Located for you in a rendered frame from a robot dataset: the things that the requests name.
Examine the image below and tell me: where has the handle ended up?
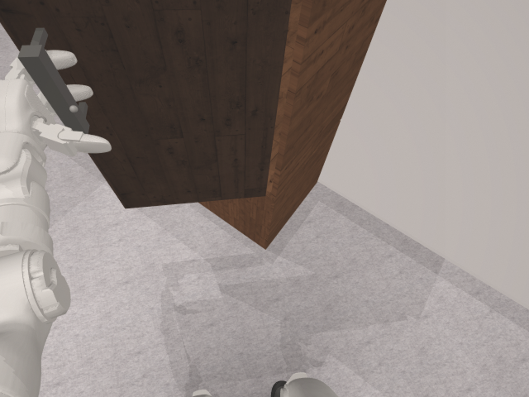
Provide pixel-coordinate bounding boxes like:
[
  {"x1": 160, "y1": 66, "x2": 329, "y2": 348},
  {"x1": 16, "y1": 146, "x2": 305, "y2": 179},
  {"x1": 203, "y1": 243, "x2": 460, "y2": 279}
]
[{"x1": 17, "y1": 28, "x2": 90, "y2": 134}]

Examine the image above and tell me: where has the left robot hand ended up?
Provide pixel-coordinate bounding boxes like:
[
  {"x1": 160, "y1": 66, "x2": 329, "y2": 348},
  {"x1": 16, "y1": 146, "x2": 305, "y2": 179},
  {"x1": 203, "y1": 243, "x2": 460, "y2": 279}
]
[{"x1": 0, "y1": 50, "x2": 112, "y2": 156}]

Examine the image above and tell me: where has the right robot thigh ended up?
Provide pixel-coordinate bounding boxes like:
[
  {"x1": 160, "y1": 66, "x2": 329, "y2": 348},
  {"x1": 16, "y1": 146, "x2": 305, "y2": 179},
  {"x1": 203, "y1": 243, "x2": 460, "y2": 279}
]
[{"x1": 280, "y1": 378, "x2": 339, "y2": 397}]

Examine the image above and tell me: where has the robot left upper arm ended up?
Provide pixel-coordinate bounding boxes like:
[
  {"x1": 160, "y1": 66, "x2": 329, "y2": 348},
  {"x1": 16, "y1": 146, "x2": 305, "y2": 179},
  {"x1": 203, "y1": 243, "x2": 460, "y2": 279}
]
[{"x1": 0, "y1": 249, "x2": 71, "y2": 397}]

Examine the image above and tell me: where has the cupboard door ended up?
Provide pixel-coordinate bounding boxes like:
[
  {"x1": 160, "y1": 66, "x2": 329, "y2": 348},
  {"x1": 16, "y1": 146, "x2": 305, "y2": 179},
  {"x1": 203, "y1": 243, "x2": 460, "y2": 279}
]
[{"x1": 0, "y1": 0, "x2": 292, "y2": 208}]

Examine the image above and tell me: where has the robot right shin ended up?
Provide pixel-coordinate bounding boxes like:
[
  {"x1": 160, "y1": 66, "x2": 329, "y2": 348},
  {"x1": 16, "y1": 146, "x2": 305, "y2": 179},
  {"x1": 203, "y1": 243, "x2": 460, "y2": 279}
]
[{"x1": 286, "y1": 372, "x2": 307, "y2": 384}]

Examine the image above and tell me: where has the left robot forearm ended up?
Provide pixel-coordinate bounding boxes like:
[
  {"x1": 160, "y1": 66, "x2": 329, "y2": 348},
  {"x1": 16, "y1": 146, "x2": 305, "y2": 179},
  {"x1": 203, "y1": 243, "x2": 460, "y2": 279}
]
[{"x1": 0, "y1": 132, "x2": 53, "y2": 257}]

